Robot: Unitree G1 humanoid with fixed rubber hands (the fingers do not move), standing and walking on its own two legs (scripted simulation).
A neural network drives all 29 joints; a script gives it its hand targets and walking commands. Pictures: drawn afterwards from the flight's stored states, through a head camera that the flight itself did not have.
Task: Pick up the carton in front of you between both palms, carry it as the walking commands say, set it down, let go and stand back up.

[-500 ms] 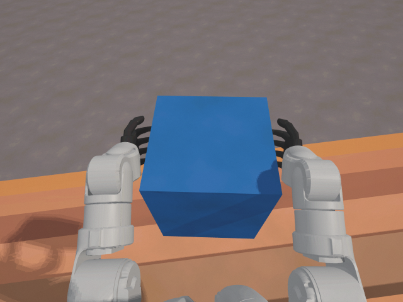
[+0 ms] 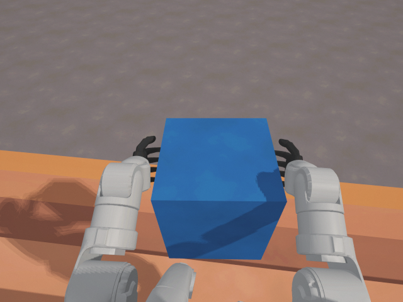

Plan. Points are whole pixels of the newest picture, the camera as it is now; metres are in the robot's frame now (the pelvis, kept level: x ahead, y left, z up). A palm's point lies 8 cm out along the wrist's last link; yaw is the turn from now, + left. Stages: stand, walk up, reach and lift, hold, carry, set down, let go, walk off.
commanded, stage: carry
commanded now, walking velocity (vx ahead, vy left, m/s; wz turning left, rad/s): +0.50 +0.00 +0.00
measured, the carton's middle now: (215, 191) +0.34 +0.04 -0.01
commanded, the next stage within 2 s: none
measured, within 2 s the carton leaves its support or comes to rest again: neither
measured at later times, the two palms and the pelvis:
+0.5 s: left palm (198, 104) +0.70 +0.14 -0.09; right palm (288, 118) +0.68 -0.16 -0.09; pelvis +0.35 +0.02 -0.17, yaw +0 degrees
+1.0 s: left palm (206, 84) +1.06 +0.15 -0.28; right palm (267, 92) +1.06 -0.15 -0.29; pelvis +0.72 -0.01 -0.37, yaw +0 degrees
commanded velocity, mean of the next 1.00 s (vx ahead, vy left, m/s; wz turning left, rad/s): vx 0.37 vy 0.00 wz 0.00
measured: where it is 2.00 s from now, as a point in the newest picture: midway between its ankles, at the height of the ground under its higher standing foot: (228, 161)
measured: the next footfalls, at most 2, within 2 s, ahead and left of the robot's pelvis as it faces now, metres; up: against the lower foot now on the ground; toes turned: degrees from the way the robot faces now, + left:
left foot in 0.22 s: +0.31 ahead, +0.07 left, -0.16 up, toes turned +0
right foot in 0.66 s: +0.62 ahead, -0.07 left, -0.32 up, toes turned -1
